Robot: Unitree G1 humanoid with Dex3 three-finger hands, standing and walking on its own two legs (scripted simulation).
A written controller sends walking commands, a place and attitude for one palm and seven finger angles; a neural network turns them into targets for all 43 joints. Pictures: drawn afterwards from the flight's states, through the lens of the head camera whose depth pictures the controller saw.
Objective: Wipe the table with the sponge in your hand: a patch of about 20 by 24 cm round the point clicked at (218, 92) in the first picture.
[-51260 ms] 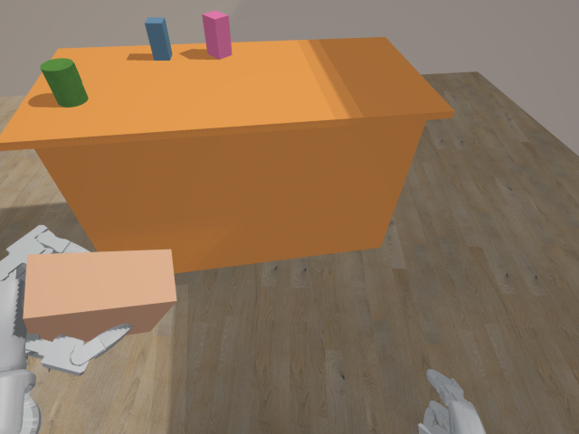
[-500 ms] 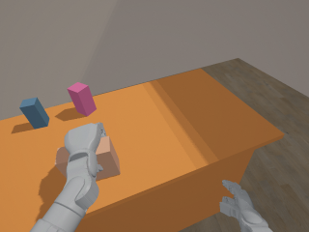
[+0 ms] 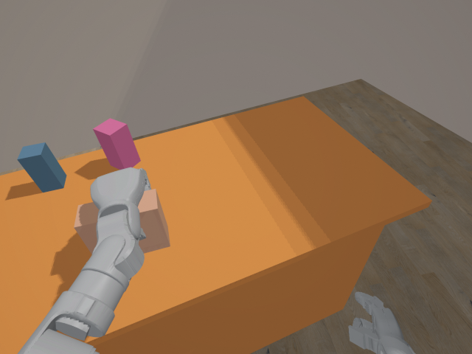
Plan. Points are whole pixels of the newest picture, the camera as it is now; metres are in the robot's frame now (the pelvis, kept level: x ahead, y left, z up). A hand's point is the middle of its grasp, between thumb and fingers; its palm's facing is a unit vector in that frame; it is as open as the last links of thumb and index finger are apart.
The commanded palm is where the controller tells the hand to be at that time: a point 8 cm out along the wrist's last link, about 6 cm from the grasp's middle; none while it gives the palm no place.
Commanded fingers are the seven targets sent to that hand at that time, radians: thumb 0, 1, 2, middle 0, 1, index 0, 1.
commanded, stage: wipe forward along the middle lane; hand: left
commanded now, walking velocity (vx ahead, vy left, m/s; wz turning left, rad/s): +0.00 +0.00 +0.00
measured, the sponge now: (129, 233) +0.32 +0.26 +0.02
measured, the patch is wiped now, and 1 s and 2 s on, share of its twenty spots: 1.00 1.00 1.00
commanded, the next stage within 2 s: slide back across to the first lane in 0.82 s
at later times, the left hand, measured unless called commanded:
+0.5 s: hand (123, 185) +0.39 +0.28 +0.08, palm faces -0.06 -0.06 -1.00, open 9.8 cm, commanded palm +0.37 +0.28 +0.13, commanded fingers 0.00 0.10 1.30 -1.20 -1.60 -1.20 -1.60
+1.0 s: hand (116, 173) +0.43 +0.31 +0.08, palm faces -0.05 -0.03 -1.00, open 9.8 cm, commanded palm +0.40 +0.30 +0.13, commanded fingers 0.00 0.10 1.30 -1.20 -1.60 -1.20 -1.60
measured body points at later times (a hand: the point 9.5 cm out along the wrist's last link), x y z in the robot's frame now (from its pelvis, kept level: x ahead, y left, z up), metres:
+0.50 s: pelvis +0.01 +0.01 +0.00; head +0.01 -0.01 +0.45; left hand +0.39 +0.28 +0.14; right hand +0.16 -0.24 -0.12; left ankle +0.01 +0.12 -0.74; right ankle +0.01 -0.08 -0.74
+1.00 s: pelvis +0.01 +0.04 +0.00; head +0.03 +0.03 +0.45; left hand +0.43 +0.31 +0.14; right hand +0.17 -0.21 -0.12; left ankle +0.01 +0.12 -0.74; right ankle +0.01 -0.07 -0.74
